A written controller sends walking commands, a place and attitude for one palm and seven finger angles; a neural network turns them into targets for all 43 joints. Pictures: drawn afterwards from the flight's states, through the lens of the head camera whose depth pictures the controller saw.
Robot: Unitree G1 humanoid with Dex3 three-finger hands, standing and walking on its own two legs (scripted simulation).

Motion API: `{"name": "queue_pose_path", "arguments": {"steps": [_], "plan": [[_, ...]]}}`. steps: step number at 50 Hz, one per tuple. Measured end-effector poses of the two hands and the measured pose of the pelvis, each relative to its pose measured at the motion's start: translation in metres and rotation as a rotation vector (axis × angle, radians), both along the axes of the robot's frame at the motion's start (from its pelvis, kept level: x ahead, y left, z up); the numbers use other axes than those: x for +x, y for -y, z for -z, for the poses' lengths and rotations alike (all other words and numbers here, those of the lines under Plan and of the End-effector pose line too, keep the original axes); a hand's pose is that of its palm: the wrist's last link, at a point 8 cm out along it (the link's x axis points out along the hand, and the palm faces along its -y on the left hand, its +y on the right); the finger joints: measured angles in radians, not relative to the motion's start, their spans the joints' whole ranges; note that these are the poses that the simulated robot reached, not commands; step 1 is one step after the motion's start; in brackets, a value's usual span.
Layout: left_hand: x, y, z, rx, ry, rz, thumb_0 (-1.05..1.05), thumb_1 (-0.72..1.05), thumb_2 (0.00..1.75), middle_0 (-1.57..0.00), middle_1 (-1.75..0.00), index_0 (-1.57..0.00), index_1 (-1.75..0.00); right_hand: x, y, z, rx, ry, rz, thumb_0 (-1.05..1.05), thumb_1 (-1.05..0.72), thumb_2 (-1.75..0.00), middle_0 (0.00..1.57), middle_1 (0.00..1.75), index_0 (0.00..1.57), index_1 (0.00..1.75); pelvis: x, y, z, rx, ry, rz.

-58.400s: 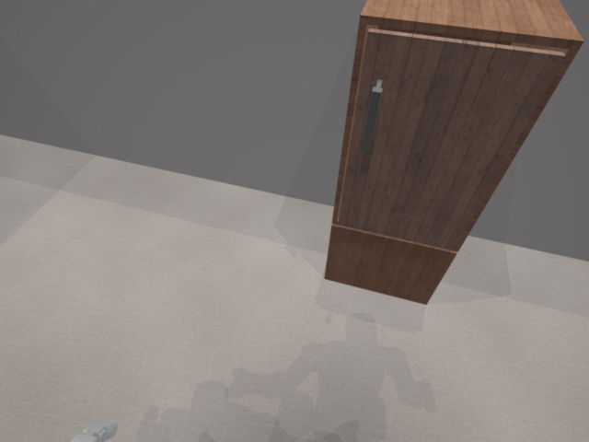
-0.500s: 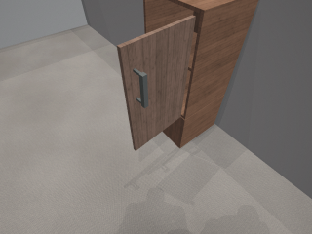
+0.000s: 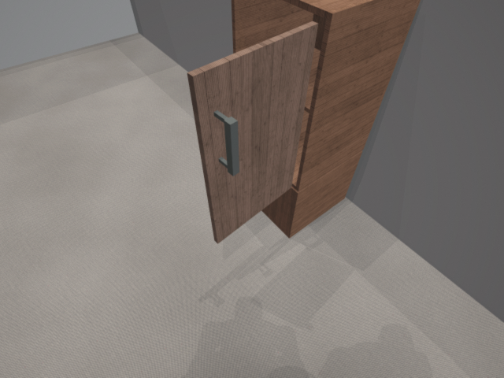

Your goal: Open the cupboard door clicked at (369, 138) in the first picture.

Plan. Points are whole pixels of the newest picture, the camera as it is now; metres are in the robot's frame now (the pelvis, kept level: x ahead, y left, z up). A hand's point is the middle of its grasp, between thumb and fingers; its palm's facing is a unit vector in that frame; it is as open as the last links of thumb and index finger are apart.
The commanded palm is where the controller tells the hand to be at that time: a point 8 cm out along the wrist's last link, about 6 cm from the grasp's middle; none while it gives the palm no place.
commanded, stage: look to check the result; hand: left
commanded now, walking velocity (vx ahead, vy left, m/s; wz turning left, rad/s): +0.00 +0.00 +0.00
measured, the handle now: (226, 144) +0.58 +0.09 +0.02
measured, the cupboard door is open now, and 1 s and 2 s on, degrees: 95 95 95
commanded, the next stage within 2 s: stand and wait in 0.32 s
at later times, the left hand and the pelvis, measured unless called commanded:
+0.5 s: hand out of the picture +0.03 +0.18 -0.17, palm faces +0.02 -0.97 -0.22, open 7.4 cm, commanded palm none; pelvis +0.01 -0.01 +0.00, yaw +0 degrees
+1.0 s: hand out of the picture +0.04 +0.18 -0.17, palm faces +0.01 -0.97 -0.25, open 7.4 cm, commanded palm none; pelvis +0.02 -0.02 +0.00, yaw +0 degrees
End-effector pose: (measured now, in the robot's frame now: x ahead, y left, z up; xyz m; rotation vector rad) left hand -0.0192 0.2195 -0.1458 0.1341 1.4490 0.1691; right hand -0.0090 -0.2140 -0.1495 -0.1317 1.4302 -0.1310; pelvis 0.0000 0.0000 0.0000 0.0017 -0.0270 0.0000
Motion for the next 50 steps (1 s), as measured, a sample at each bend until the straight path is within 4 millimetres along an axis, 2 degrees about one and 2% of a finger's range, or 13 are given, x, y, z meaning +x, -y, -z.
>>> {"name": "queue_pose_path", "arguments": {"steps": [7, 29, 50], "plan": [[0.005, -0.002, -0.001, 0.009, 0.002, 0.003, 0.0, 0.91, 0.89, -0.2, -0.3, -0.2, -0.3, 0.01, 0.005, 0.0, -0.006, 0.013, -0.008, 0.01, -0.91, -0.89, 0.2, 0.3, 0.19, 0.3, 0.003, 0.002, -0.001, 0.0, 0.001, 0.001], [0.046, -0.005, -0.007, 0.039, 0.084, 0.036, 0.0, 0.91, 0.89, -0.2, -0.3, -0.2, -0.3, 0.032, 0.026, -0.003, -0.029, 0.046, -0.018, 0.01, -0.91, -0.89, 0.2, 0.3, 0.19, 0.3, 0.013, 0.011, -0.002, 0.003, 0.006, 0.002], [0.052, -0.006, -0.011, 0.064, 0.082, 0.044, 0.0, 0.91, 0.89, -0.2, -0.3, -0.2, -0.3, 0.041, 0.048, -0.006, -0.053, 0.049, -0.023, 0.01, -0.91, -0.89, 0.2, 0.3, 0.19, 0.3, 0.018, 0.021, -0.003, 0.004, 0.006, 0.006]]}}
